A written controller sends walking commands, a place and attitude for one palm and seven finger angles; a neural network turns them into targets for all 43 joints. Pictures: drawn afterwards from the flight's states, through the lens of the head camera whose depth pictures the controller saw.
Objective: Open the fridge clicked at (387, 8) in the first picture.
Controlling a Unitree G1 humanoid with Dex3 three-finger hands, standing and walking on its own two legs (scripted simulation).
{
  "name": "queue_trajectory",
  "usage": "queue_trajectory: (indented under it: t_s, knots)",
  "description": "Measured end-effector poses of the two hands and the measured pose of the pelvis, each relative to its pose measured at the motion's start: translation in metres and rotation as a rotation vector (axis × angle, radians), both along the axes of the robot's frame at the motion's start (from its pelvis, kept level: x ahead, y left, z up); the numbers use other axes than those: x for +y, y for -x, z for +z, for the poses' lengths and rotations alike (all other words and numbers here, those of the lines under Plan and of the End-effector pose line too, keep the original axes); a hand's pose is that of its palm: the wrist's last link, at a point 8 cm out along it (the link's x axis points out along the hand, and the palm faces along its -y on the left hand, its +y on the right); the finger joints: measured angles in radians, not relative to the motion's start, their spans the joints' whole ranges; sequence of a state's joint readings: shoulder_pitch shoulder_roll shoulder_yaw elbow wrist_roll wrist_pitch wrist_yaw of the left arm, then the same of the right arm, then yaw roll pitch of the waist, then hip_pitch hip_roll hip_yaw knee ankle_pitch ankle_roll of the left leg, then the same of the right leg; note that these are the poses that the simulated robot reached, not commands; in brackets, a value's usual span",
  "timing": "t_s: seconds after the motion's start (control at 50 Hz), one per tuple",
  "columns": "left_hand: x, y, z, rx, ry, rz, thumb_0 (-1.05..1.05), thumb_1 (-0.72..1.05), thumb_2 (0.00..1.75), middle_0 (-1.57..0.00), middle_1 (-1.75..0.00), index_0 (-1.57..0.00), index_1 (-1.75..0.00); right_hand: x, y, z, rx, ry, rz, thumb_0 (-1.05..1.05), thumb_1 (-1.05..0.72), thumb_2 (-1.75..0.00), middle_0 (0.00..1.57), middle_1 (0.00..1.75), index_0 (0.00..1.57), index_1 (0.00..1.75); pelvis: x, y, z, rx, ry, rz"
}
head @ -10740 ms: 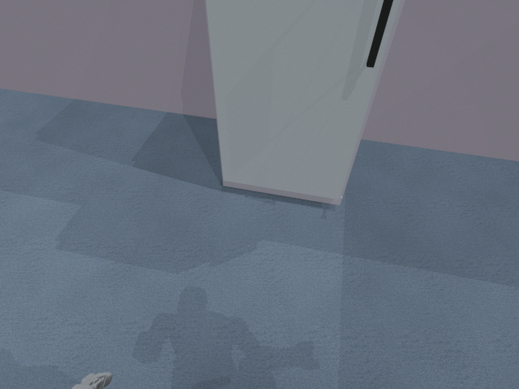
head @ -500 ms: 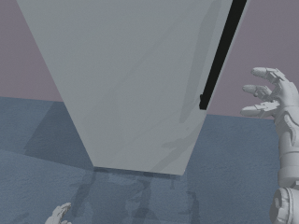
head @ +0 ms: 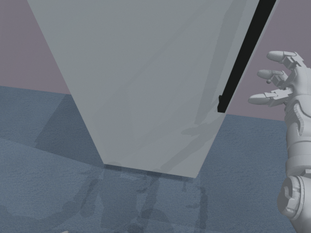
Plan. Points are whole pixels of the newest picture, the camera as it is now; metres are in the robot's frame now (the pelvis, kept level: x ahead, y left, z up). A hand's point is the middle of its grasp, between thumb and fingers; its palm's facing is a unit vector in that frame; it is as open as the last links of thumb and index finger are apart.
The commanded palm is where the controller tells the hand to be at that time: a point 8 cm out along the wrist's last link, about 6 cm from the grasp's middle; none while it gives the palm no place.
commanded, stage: move the hooked fingers beside the handle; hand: right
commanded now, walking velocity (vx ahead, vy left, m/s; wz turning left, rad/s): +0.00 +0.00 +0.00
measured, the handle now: (245, 44) +0.52 -0.13 +0.24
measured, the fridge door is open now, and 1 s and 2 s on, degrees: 0 0 0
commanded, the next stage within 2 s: feel for the door with the fingertips in 0.66 s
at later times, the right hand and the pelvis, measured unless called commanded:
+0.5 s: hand (265, 83) +0.47 -0.20 +0.17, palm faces +0.07 +1.00 +0.01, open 14.0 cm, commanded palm +0.44 -0.25 +0.17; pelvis -0.01 +0.00 +0.00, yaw -1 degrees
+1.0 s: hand (253, 82) +0.47 -0.17 +0.17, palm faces +0.05 +1.00 +0.01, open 14.0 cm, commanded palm +0.44 -0.22 +0.17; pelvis +0.00 +0.00 +0.00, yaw +0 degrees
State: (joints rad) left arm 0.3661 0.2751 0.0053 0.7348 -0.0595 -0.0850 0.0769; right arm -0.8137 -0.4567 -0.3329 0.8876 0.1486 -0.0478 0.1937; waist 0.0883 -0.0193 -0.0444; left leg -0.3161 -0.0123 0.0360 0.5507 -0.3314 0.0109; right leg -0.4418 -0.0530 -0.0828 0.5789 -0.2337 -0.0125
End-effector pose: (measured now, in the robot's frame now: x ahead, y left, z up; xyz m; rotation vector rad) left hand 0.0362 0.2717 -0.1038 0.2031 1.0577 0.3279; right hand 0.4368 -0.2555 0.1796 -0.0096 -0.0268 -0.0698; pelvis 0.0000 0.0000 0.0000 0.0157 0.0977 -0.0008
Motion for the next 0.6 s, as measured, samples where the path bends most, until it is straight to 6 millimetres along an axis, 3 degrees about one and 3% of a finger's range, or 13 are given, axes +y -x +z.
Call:
queue_trajectory:
  t_s: [0.06,0.2,0.4,0.6]
  knots:
    - [-0.001,0.002,-0.001,0.01,0.006,0.008,0.01,0.91,0.9,-0.21,-0.3,-0.2,-0.3,0.006,-0.001,0.002,0.005,-0.017,0.024,-0.01,0.5,-0.3,0.3,1.2,0.29,1.2,-0.001,-0.002,0.0,-0.003,0.0,-0.001]
    - [-0.003,-0.005,0.0,-0.02,0.009,0.003,0.01,0.91,0.9,-0.21,-0.3,-0.2,-0.3,0.008,0.0,-0.018,0.101,-0.03,-0.009,-0.01,0.5,-0.3,0.3,1.2,0.3,1.2,-0.001,0.0,-0.001,-0.004,0.0,0.001]
    - [-0.002,-0.013,0.001,-0.035,0.004,-0.024,0.01,0.91,0.9,-0.21,-0.3,-0.2,-0.3,0.002,0.0,-0.001,0.023,-0.004,-0.012,-0.01,0.5,-0.3,0.3,1.2,0.3,1.2,0.003,0.004,-0.002,-0.002,-0.004,-0.011]
    - [0.003,-0.006,0.0,-0.013,-0.006,-0.026,0.01,0.91,0.9,-0.21,-0.3,-0.2,-0.3,0.006,-0.005,-0.016,0.067,-0.025,0.0,-0.01,0.5,-0.3,0.3,1.2,0.3,1.2,0.003,0.005,-0.003,0.016,-0.003,-0.012]
